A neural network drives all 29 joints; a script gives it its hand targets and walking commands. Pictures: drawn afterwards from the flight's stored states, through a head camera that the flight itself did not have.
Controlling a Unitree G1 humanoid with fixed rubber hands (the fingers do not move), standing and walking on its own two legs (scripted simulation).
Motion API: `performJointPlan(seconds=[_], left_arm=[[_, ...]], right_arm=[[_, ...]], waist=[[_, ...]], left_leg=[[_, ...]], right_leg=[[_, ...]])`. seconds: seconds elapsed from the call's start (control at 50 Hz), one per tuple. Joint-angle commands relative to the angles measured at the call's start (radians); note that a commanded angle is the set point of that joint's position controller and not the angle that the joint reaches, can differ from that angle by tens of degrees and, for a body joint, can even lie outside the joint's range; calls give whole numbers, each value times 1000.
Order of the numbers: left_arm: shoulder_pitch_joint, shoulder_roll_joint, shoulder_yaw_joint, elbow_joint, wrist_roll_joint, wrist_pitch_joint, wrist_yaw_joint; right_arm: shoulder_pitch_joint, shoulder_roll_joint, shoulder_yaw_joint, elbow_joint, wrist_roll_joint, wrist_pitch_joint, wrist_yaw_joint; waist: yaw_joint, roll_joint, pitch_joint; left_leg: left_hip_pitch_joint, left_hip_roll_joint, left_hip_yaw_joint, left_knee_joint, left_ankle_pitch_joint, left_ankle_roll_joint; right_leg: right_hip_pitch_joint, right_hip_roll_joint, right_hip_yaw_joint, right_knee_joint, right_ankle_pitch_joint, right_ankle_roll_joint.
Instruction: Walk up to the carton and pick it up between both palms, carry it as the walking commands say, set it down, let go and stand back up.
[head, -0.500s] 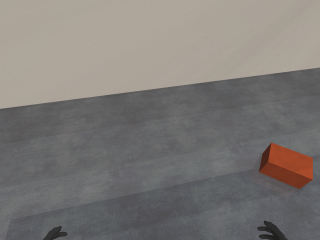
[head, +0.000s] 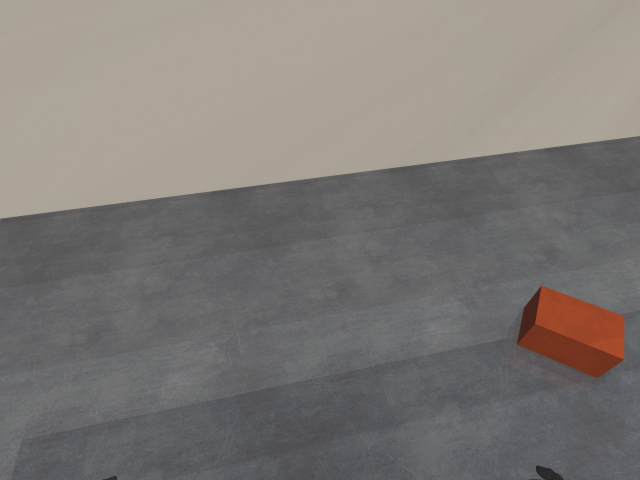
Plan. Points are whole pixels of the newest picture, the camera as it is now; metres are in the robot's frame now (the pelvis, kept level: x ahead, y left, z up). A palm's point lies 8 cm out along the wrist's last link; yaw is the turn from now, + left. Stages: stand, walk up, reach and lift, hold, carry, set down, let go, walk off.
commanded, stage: stand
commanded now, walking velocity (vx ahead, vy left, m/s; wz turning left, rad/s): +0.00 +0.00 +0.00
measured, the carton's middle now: (568, 330) +0.67 -0.86 -0.71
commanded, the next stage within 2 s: walk up in 0.50 s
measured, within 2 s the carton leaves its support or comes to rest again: neither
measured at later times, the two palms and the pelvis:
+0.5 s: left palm out of the picture +0.08 +0.30 -0.11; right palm out of the picture +0.08 -0.31 -0.11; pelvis +0.00 +0.00 +0.00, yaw +0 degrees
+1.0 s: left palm (151, 429) +0.21 +0.24 -0.09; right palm out of the picture +0.03 -0.42 -0.08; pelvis +0.04 -0.06 -0.01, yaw -14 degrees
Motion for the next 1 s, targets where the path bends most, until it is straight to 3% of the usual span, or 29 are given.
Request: performJointPlan(seconds=[0.0, 0.66, 0.68, 0.7, 0.72, 0.74, 0.76, 0.78, 0.8, 0.84, 0.88, 0.94, 0.96, 0.98], left_arm=[[-29, 167, 38, -43, -1, -16, 8], [-14, 166, 42, -11, 0, -15, 12], [15, 193, 77, -130, 29, 18, -47], [-50, 175, 76, -168, 34, 32, -73], [-119, 153, 85, -221, 49, 42, -87], [-122, 163, 104, -256, 70, 53, -95], [-62, 179, 119, -277, 69, 57, -104], [-11, 184, 126, -286, 69, 59, -115], [22, 179, 127, -294, 71, 60, -128], [-19, 144, 123, -318, 77, 78, -161], [-28, 132, 121, -351, 68, 82, -180], [62, 141, 128, -352, 53, 74, -181], [87, 170, 142, -357, 47, 68, -173], [134, 198, 155, -350, 47, 61, -158]], right_arm=[[-26, -166, -37, -49, 1, -15, -8], [-5, -163, -40, -21, 2, -14, -14], [59, -287, -122, -113, -40, -24, -32], [108, -308, -130, -112, -46, -24, -38], [175, -344, -144, -122, -56, -27, -52], [153, -346, -144, -168, -74, -33, -67], [112, -329, -149, -215, -76, -42, -77], [74, -309, -152, -246, -76, -47, -82], [49, -295, -151, -268, -77, -50, -81], [109, -295, -164, -309, -73, -54, -74], [112, -301, -173, -347, -83, -53, -65], [73, -309, -173, -400, -81, -37, -47], [55, -295, -168, -404, -83, -35, -40], [70, -272, -158, -413, -80, -30, -30]], waist=[[1, 3, -41], [1, 3, -42], [-31, 37, -64], [-67, 111, -16], [-107, 212, -8], [-83, 111, 16], [-39, 44, 24], [-6, 2, 15], [5, 13, 4], [-27, 60, 44], [-24, 123, 59], [30, 152, 31], [49, 121, 8], [74, 42, -41]], left_leg=[[-3, 116, -80, -66, 66, 25], [17, 126, -72, -74, 113, 27], [234, 114, 1, 54, -162, 70], [313, 199, -105, -45, -324, 118], [273, 389, -262, -194, -395, 199], [174, 465, -290, -207, -355, 252], [124, 483, -252, -196, -315, 260], [116, 461, -171, -176, -265, 240], [114, 429, -86, -168, -231, 219], [62, 391, 17, -180, -204, 214], [3, 351, 122, -151, -178, 192], [-120, 295, 216, -24, -208, 156], [-149, 271, 246, 37, -277, 146], [-152, 229, 276, 182, -262, 133]], right_leg=[[-8, -115, 83, -59, 57, -30], [6, -120, 80, -69, 102, -29], [-283, -78, 169, 40, -119, -101], [-500, -48, 122, 124, -278, -81], [-551, -36, 34, 376, -262, -40], [-561, -95, 97, 544, -267, -14], [-552, -138, 124, 616, -248, -4], [-528, -173, 134, 619, -219, -1], [-506, -181, 122, 582, -203, -3], [-498, -179, 61, 551, -172, -2], [-417, -173, 14, 466, -133, -13], [-185, -111, -77, 368, -68, -26], [-87, -69, -100, 336, -47, -35], [-13, -22, -119, 313, -70, -48]])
